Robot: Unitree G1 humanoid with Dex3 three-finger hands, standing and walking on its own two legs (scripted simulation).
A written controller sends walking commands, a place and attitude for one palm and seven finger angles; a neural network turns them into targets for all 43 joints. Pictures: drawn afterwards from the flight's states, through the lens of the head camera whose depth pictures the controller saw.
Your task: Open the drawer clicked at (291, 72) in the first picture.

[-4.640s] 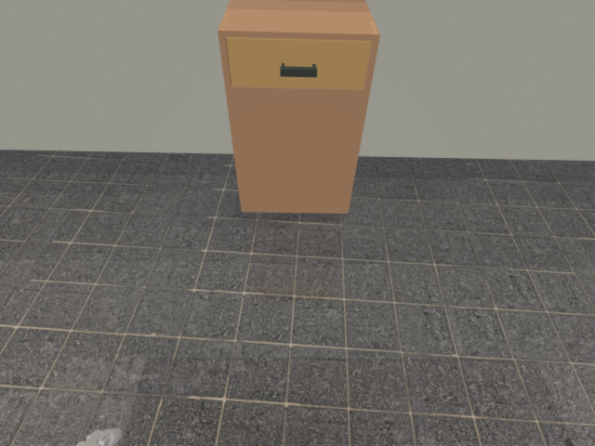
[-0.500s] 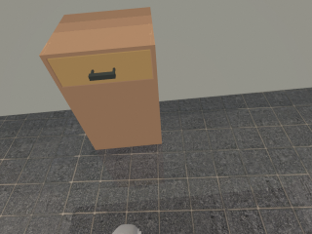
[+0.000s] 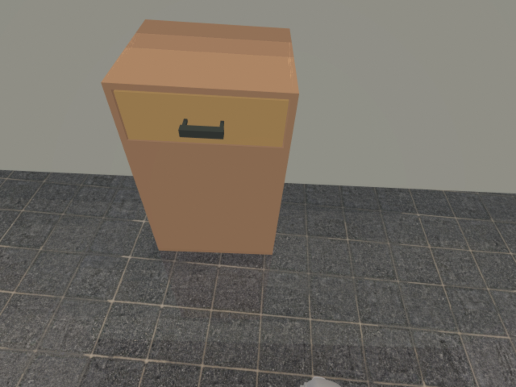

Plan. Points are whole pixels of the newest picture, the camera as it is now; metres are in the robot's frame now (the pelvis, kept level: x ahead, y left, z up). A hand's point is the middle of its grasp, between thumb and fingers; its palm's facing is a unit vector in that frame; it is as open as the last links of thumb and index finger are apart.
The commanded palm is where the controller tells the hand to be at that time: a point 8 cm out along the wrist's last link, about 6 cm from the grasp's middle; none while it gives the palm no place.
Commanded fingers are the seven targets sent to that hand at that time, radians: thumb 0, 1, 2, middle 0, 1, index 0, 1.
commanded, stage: take the last steps up to it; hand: left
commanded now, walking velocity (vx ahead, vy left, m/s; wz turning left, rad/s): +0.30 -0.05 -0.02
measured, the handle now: (202, 127) +0.76 +0.21 -0.06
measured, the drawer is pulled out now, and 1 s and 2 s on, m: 0.00 0.00 0.00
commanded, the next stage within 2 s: come to a stop and stand still in 0.58 s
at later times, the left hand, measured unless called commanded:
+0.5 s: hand (193, 383) +0.16 +0.12 -0.17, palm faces +0.06 -0.98 -0.20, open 7.3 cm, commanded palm none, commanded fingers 0.00 0.90 0.90 -0.20 -0.30 -0.20 -0.30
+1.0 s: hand (197, 314) +0.29 +0.14 -0.18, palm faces +0.06 -0.97 -0.22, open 7.4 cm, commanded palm none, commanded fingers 0.00 0.90 0.90 -0.20 -0.30 -0.20 -0.30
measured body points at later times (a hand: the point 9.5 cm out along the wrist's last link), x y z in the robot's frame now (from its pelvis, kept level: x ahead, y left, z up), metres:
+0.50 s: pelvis +0.15 -0.06 +0.00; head +0.15 -0.07 +0.45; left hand +0.16 +0.17 -0.15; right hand +0.19 -0.29 -0.16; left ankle +0.22 +0.09 -0.69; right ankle +0.14 -0.14 -0.74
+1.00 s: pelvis +0.27 -0.05 -0.01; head +0.30 -0.05 +0.44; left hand +0.29 +0.19 -0.16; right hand +0.32 -0.27 -0.17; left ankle +0.27 +0.08 -0.74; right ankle +0.29 -0.15 -0.73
